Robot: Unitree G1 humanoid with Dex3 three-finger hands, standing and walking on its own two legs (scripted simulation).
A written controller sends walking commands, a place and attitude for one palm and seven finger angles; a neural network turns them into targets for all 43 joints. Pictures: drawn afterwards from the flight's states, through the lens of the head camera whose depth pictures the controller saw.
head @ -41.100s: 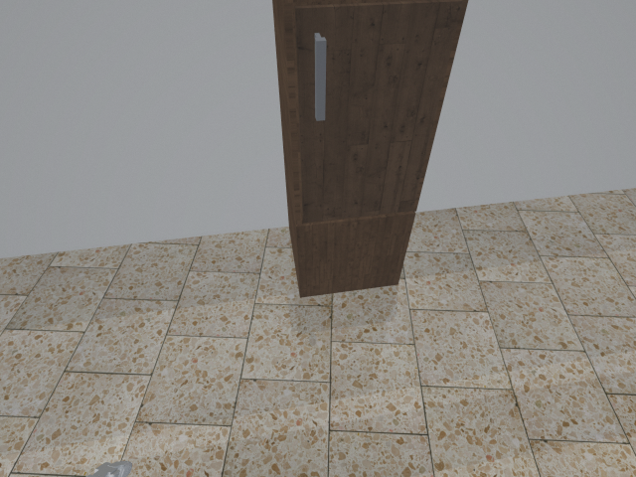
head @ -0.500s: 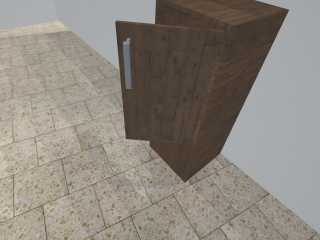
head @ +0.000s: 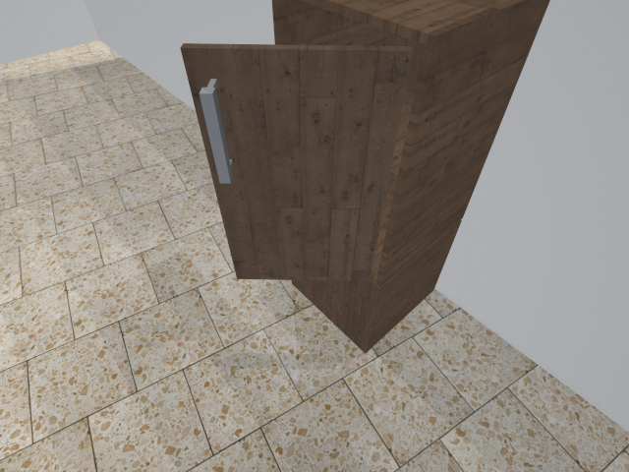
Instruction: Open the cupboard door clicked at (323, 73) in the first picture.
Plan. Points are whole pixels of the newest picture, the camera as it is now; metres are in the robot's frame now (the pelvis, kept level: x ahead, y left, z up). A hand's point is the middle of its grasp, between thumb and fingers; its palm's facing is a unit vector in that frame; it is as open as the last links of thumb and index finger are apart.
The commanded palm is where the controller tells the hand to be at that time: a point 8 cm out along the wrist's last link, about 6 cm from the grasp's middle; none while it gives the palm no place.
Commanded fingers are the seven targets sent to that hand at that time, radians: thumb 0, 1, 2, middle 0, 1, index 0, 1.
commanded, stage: shuffle to correct the standing spot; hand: left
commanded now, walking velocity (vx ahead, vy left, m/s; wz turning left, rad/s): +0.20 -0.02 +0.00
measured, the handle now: (219, 133) +0.62 +0.19 +0.11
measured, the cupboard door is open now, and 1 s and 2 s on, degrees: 47 47 47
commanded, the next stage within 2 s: come to a stop and stand still in 0.18 s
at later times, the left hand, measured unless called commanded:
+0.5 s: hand out of the picture +0.15 +0.19 -0.17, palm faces +0.01 -0.98 -0.18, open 7.3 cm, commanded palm none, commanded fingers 0.00 0.90 0.90 -0.20 -0.30 -0.20 -0.30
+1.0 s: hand out of the picture +0.12 +0.20 -0.18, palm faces +0.09 -0.98 -0.17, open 7.4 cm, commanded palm none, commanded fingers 0.00 0.90 0.90 -0.20 -0.30 -0.20 -0.30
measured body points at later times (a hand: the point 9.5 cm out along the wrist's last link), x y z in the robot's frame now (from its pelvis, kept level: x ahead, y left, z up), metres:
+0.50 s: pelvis +0.10 +0.01 +0.01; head +0.14 +0.02 +0.46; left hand +0.15 +0.24 -0.15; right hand +0.08 -0.19 -0.15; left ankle +0.10 +0.11 -0.74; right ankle +0.14 -0.13 -0.70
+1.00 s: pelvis +0.06 +0.02 -0.01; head +0.07 +0.05 +0.44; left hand +0.12 +0.25 -0.17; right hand +0.11 -0.23 -0.14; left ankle +0.04 +0.12 -0.74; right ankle +0.14 -0.12 -0.72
